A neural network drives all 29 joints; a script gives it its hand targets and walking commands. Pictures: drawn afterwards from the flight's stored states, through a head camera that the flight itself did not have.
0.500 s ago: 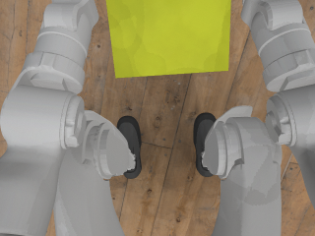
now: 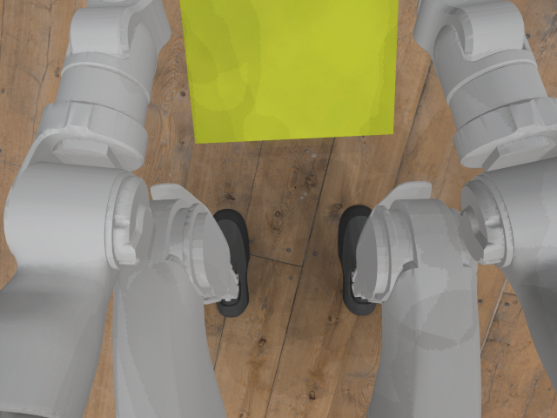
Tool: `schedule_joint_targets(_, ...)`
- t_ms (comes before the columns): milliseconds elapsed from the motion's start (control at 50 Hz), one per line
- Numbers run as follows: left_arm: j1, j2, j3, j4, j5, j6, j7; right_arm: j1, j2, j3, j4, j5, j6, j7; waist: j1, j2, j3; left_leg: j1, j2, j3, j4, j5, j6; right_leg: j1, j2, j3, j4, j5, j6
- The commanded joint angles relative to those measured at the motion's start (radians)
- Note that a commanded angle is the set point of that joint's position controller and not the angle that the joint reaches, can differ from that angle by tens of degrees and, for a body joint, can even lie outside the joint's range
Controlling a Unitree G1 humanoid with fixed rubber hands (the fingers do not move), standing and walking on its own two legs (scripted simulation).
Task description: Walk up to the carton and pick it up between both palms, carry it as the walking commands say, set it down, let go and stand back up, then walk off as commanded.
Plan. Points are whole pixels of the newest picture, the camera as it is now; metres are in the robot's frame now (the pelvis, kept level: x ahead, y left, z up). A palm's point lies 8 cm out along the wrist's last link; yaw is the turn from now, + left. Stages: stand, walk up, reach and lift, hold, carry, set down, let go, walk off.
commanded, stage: reach and lift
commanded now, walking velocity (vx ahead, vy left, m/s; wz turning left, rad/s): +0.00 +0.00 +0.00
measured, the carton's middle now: (287, 47) +0.52 +0.00 -0.19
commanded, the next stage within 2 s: none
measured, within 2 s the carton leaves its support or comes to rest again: neither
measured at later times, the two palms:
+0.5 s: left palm out of the picture +0.55 +0.14 -0.03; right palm out of the picture +0.53 -0.14 -0.05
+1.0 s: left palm out of the picture +0.53 +0.14 +0.05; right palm out of the picture +0.51 -0.14 +0.03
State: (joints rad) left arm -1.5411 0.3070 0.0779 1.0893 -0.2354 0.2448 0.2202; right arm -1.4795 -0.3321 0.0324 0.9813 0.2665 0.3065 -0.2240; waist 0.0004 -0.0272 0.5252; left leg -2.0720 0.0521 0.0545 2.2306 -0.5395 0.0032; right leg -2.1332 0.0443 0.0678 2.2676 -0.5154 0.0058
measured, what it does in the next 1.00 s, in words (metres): rises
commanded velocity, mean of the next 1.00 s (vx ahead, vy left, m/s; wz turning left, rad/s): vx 0.00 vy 0.00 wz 0.00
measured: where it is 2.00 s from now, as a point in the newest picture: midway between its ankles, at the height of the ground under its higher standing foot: (294, 279)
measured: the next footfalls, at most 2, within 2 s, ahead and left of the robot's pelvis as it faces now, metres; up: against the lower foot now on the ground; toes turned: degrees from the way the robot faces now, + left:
none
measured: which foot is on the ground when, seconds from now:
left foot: down 0.00-1.00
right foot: down 0.00-1.00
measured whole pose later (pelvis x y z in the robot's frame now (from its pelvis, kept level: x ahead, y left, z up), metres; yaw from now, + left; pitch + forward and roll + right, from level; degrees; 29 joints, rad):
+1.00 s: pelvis -0.03 +0.00 +0.08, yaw -1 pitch +14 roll +4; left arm -1.45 0.21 0.19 0.89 -0.10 0.44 0.33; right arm -1.35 -0.22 -0.10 0.77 0.16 0.48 -0.36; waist 0.02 -0.03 0.52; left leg -1.73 0.03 0.05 1.96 -0.48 0.00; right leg -1.78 0.04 0.07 2.00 -0.47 0.01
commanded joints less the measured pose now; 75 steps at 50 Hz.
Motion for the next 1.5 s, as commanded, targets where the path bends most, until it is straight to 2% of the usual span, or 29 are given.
schedule_joint_targets(0,-0.612,-1.214,-0.134,-0.508,0.012,0.007,-0.358,-0.828,1.247,0.182,-0.510,0.006,-0.051,0.350,0.089,-0.107,-2.341,0.750,-0.226,0.067,-0.254,0.292,0.016,1.018,0.093,-0.157,-0.307,0.296,0.009)
schedule_joint_targets(40,-0.638,-1.236,-0.152,-0.563,0.006,0.018,-0.367,-0.823,1.283,0.183,-0.555,-0.004,-0.038,0.356,0.092,-0.110,-2.382,0.758,-0.227,0.063,-0.268,0.283,0.023,1.033,0.092,-0.151,-0.318,0.282,0.007)
schedule_joint_targets(60,-0.636,-1.260,-0.163,-0.567,-0.007,0.027,-0.370,-0.827,1.282,0.187,-0.561,-0.011,-0.033,0.356,0.068,-0.104,-2.421,0.767,-0.228,0.061,-0.261,0.302,0.017,1.037,0.092,-0.153,-0.314,0.304,0.003)
schedule_joint_targets(120,-0.614,-1.283,-0.162,-0.547,0.012,0.049,-0.376,-0.827,1.293,0.183,-0.564,-0.017,-0.019,0.362,0.080,-0.095,-2.438,0.766,-0.227,0.062,-0.283,0.278,0.015,1.042,0.091,-0.150,-0.327,0.280,0.004)
schedule_joint_targets(140,-0.615,-1.294,-0.160,-0.536,0.017,0.054,-0.382,-0.833,1.282,0.173,-0.573,-0.033,-0.015,0.365,0.058,-0.096,-2.440,0.768,-0.229,0.064,-0.283,0.259,0.012,1.027,0.090,-0.154,-0.337,0.259,0.007)
schedule_joint_targets(340,-0.575,-1.367,-0.180,-0.535,0.039,0.105,-0.388,-0.827,1.283,0.197,-0.599,-0.042,0.015,0.380,0.066,-0.073,-2.511,0.808,-0.237,0.047,-0.333,0.247,0.004,1.054,0.092,-0.147,-0.375,0.238,0.007)
schedule_joint_targets(360,-0.538,-1.364,-0.166,-0.515,0.043,0.109,-0.388,-0.870,1.285,0.220,-0.631,-0.027,0.017,0.382,0.082,-0.104,-2.518,0.820,-0.236,0.039,-0.332,0.258,0.011,1.052,0.090,-0.151,-0.377,0.235,0.014)
schedule_joint_targets(460,-0.579,-1.349,-0.190,-0.599,0.033,0.130,-0.387,-0.817,1.313,0.229,-0.650,-0.025,0.047,0.378,0.074,-0.092,-2.608,0.873,-0.244,0.038,-0.360,0.282,0.005,1.131,0.099,-0.138,-0.415,0.273,0.018)
schedule_joint_targets(480,-0.562,-1.341,-0.188,-0.591,0.033,0.134,-0.386,-0.843,1.307,0.240,-0.668,-0.008,0.046,0.378,0.092,-0.086,-2.609,0.889,-0.241,0.036,-0.364,0.291,0.010,1.123,0.097,-0.135,-0.415,0.268,0.016)
schedule_joint_targets(500,-0.580,-1.365,-0.205,-0.620,0.012,0.137,-0.385,-0.821,1.304,0.233,-0.656,-0.018,0.051,0.379,0.062,-0.095,-2.641,0.908,-0.243,0.025,-0.370,0.297,0.003,1.123,0.099,-0.143,-0.412,0.278,0.013)
schedule_joint_targets(520,-0.557,-1.362,-0.197,-0.615,0.018,0.142,-0.388,-0.816,1.317,0.241,-0.687,-0.015,0.055,0.375,0.079,-0.086,-2.655,0.911,-0.249,0.039,-0.371,0.307,0.005,1.165,0.102,-0.132,-0.433,0.282,0.018)
schedule_joint_targets(580,-0.571,-1.370,-0.197,-0.600,0.026,0.151,-0.390,-0.817,1.313,0.235,-0.656,-0.018,0.063,0.377,0.072,-0.085,-2.599,0.898,-0.240,0.031,-0.397,0.247,0.004,1.142,0.098,-0.129,-0.461,0.228,0.017)
schedule_joint_targets(660,-0.530,-1.374,-0.179,-0.574,0.047,0.159,-0.396,-0.798,1.349,0.217,-0.636,-0.026,0.072,0.380,0.099,-0.076,-2.584,0.912,-0.242,0.029,-0.430,0.240,0.007,1.138,0.101,-0.127,-0.482,0.215,0.017)
schedule_joint_targets(700,-0.545,-1.375,-0.177,-0.597,0.044,0.166,-0.397,-0.827,1.329,0.231,-0.683,-0.026,0.075,0.381,0.091,-0.091,-2.644,0.934,-0.246,0.028,-0.436,0.255,0.005,1.187,0.103,-0.119,-0.509,0.233,0.018)
schedule_joint_targets(720,-0.573,-1.381,-0.192,-0.605,0.027,0.167,-0.399,-0.791,1.331,0.218,-0.633,-0.038,0.083,0.380,0.059,-0.087,-2.614,0.931,-0.238,0.016,-0.453,0.237,0.002,1.175,0.101,-0.126,-0.513,0.224,0.014)
schedule_joint_targets(780,-0.527,-1.379,-0.183,-0.591,0.041,0.179,-0.399,-0.820,1.348,0.250,-0.701,-0.011,0.087,0.379,0.112,-0.090,-2.653,0.973,-0.240,0.024,-0.469,0.249,0.009,1.224,0.105,-0.111,-0.534,0.226,0.021)
schedule_joint_targets(820,-0.539,-1.382,-0.180,-0.574,0.044,0.183,-0.403,-0.781,1.342,0.208,-0.641,-0.042,0.091,0.381,0.078,-0.082,-2.588,0.943,-0.241,0.014,-0.487,0.214,0.004,1.199,0.105,-0.112,-0.555,0.198,0.017)
schedule_joint_targets(900,-0.516,-1.402,-0.188,-0.568,0.034,0.190,-0.413,-0.811,1.346,0.239,-0.701,-0.025,0.096,0.382,0.096,-0.088,-2.650,0.996,-0.238,0.015,-0.518,0.216,0.009,1.270,0.103,-0.102,-0.594,0.186,0.017)
schedule_joint_targets(940,-0.559,-1.393,-0.186,-0.591,0.029,0.193,-0.410,-0.811,1.335,0.224,-0.670,-0.036,0.102,0.382,0.075,-0.088,-2.651,1.000,-0.240,0.004,-0.529,0.200,0.002,1.248,0.102,-0.110,-0.599,0.177,0.017)
schedule_joint_targets(980,-0.547,-1.386,-0.180,-0.572,0.044,0.195,-0.407,-0.822,1.345,0.223,-0.661,-0.032,0.103,0.385,0.101,-0.080,-2.620,1.025,-0.233,0.005,-0.553,0.165,0.008,1.234,0.101,-0.104,-0.619,0.125,0.017)
schedule_joint_targets(1000,-0.553,-1.390,-0.171,-0.564,0.036,0.195,-0.412,-0.808,1.341,0.208,-0.639,-0.046,0.107,0.387,0.069,-0.097,-2.581,0.997,-0.230,-0.005,-0.568,0.134,0.007,1.227,0.096,-0.112,-0.632,0.107,0.017)
schedule_joint_targets(1020,-0.531,-1.390,-0.156,-0.530,0.056,0.194,-0.415,-0.805,1.349,0.198,-0.629,-0.050,0.102,0.390,0.092,-0.077,-2.565,0.979,-0.231,0.006,-0.568,0.123,0.005,1.222,0.096,-0.107,-0.635,0.094,0.014)
schedule_joint_targets(1040,-0.561,-1.410,-0.183,-0.578,0.036,0.195,-0.413,-0.778,1.364,0.200,-0.621,-0.048,0.108,0.392,0.071,-0.072,-2.611,1.044,-0.234,-0.006,-0.588,0.137,0.003,1.250,0.101,-0.110,-0.648,0.105,0.011)
schedule_joint_targets(1140,-0.515,-1.413,-0.160,-0.526,0.048,0.203,-0.422,-0.803,1.358,0.218,-0.666,-0.049,0.109,0.395,0.090,-0.092,-2.625,1.053,-0.234,0.001,-0.615,0.131,0.006,1.306,0.098,-0.097,-0.700,0.090,0.014)
schedule_joint_targets(1260,-0.518,-1.425,-0.218,-0.602,0.022,0.212,-0.414,-0.819,1.360,0.251,-0.728,-0.015,0.114,0.395,0.091,-0.061,-2.733,1.179,-0.236,-0.022,-0.661,0.187,0.003,1.365,0.105,-0.103,-0.716,0.145,0.012)
schedule_joint_targets(1300,-0.506,-1.409,-0.180,-0.537,0.043,0.210,-0.415,-0.748,1.357,0.213,-0.617,-0.057,0.122,0.401,0.081,-0.081,-2.589,1.106,-0.230,-0.022,-0.679,0.120,-0.004,1.300,0.101,-0.104,-0.735,0.084,0.011)
schedule_joint_targets(1400,-0.533,-1.400,-0.214,-0.621,0.031,0.205,-0.416,-0.744,1.400,0.246,-0.658,-0.029,0.124,0.404,0.098,-0.066,-2.678,1.205,-0.232,-0.030,-0.716,0.169,-0.001,1.383,0.106,-0.091,-0.769,0.130,0.012)
schedule_joint_targets(1420,-0.514,-1.416,-0.209,-0.588,0.034,0.210,-0.416,-0.724,1.380,0.223,-0.632,-0.052,0.124,0.406,0.079,-0.068,-2.632,1.192,-0.228,-0.031,-0.723,0.147,-0.008,1.363,0.104,-0.097,-0.775,0.106,0.010)
schedule_joint_targets(1480,-0.476,-1.431,-0.201,-0.545,0.046,0.214,-0.419,-0.756,1.379,0.232,-0.660,-0.041,0.118,0.406,0.100,-0.059,-2.623,1.199,-0.227,-0.034,-0.742,0.141,-0.005,1.369,0.101,-0.086,-0.794,0.103,0.011)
